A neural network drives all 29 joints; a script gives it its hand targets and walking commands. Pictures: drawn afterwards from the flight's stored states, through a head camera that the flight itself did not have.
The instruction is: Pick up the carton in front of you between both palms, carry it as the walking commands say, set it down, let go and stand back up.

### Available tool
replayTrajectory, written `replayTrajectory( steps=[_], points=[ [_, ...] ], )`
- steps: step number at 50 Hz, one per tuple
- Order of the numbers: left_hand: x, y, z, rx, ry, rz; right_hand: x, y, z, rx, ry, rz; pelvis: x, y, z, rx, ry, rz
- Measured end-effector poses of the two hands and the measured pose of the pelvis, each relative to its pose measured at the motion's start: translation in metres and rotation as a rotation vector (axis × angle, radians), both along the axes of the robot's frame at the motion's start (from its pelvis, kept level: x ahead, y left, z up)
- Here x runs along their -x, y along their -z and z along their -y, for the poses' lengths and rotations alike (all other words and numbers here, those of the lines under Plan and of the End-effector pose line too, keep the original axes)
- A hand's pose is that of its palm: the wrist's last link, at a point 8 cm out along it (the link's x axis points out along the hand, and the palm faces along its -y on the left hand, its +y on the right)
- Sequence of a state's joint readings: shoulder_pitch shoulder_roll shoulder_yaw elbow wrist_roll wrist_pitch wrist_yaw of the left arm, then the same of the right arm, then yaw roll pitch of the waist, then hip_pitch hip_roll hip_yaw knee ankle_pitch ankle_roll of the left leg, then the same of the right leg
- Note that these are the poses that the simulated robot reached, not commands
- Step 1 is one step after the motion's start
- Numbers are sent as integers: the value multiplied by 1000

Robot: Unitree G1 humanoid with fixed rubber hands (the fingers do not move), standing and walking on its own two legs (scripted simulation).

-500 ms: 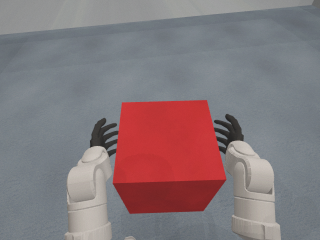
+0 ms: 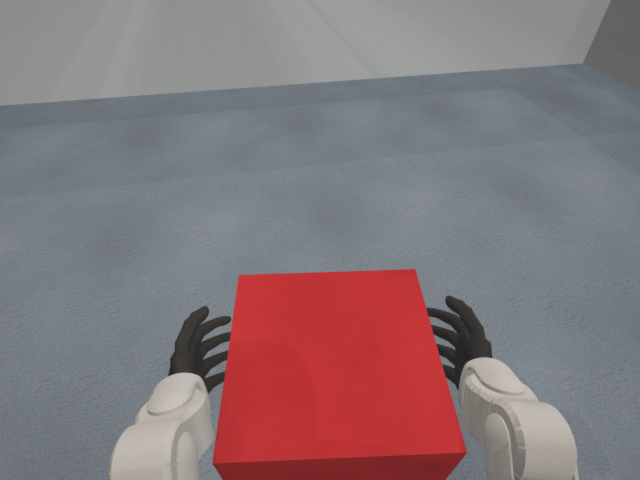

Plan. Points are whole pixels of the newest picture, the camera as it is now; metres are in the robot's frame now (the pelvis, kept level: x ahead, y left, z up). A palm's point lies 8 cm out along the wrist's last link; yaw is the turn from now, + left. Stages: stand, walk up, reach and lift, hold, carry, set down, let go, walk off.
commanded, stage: carry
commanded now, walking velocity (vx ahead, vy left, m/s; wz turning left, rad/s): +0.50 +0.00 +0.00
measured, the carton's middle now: (330, 400) +0.23 +0.00 +0.00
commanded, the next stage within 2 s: none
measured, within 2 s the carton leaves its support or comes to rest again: neither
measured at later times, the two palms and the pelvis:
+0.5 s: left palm (244, 191) +0.53 +0.12 +0.10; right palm (423, 185) +0.55 -0.18 +0.09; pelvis +0.32 -0.04 +0.00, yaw +2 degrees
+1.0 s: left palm (241, 129) +0.78 +0.15 +0.08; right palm (380, 127) +0.78 -0.15 +0.08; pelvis +0.56 +0.00 -0.01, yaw +0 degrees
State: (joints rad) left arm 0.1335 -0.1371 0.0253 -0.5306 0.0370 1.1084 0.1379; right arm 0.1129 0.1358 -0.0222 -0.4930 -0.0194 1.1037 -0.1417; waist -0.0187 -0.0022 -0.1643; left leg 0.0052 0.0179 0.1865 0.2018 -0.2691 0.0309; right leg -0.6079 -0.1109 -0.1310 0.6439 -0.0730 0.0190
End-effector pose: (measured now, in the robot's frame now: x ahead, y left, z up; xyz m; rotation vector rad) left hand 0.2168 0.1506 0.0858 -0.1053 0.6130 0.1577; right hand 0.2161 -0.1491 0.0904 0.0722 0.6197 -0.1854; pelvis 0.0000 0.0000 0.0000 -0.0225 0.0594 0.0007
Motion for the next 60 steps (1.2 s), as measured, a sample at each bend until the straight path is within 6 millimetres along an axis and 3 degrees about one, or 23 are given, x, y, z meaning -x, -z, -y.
replayTrajectory(
  steps=[4, 9, 13, 18, 27, 33, 35, 40, 52, 60],
  points=[
    [-58, 1, 11, -5, -20, 29, -62, 5, 12, -16, -13, 31, -62, 13, 13, -12, -9, 10],
    [-137, 18, 29, -37, -43, 10, -148, 30, 30, -46, -30, 11, -136, 33, 35, -1, -35, 22],
    [-176, 19, 33, -33, -75, -63, -199, 31, 33, -46, -68, -61, -175, 18, 45, -22, -54, 9],
    [-223, 2, 33, -38, -100, -59, -253, 16, 33, -42, -95, -55, -230, 0, 50, -42, -53, -3],
    [-345, -16, 27, -28, -47, 16, -358, -5, 27, -36, -40, 21, -348, -2, 32, -38, -36, -2],
    [-437, 13, -1, -3, -28, 14, -445, 15, 0, -12, -21, 18, -437, 24, 3, -17, -13, 22],
    [-464, 26, -8, 21, -27, -27, -470, 24, -8, 15, -26, -24, -456, 26, -3, -36, -7, 16],
    [-504, 31, -10, 24, 7, -102, -500, 27, -9, 21, 10, -100, -489, 10, -11, -17, 9, 3],
    [-577, -5, 0, -28, -5, 18, -580, 2, 0, -23, -12, 19, -575, 7, -1, -30, -7, 21],
    [-607, 1, 4, -28, -25, -20, -615, 10, 5, -20, -34, -18, -606, 10, 8, -21, -14, 3]
  ],
)
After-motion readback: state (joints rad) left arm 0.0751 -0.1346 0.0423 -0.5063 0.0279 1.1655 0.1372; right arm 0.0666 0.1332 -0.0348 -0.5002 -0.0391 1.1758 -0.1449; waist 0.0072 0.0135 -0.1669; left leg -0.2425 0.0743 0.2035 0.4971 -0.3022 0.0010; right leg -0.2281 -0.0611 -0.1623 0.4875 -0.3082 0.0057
